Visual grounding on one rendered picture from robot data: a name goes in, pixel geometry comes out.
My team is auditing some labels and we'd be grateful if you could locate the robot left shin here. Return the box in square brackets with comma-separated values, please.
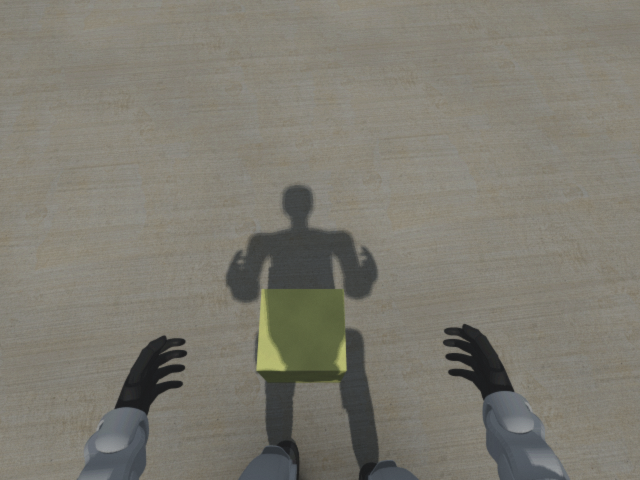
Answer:
[260, 445, 290, 460]

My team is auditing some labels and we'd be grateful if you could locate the robot right forearm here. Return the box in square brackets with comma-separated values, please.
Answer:
[482, 391, 570, 480]

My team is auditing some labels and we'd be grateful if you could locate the carton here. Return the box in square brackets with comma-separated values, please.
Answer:
[256, 289, 347, 383]

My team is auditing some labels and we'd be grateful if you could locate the robot right hand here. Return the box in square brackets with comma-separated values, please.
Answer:
[443, 324, 514, 400]

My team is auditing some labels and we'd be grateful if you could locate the robot left forearm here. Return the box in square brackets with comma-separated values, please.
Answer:
[77, 407, 149, 480]

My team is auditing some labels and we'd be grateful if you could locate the robot left foot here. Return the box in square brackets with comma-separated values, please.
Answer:
[277, 440, 299, 480]

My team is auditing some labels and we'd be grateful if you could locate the robot left hand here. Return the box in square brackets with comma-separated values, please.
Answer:
[115, 335, 187, 415]

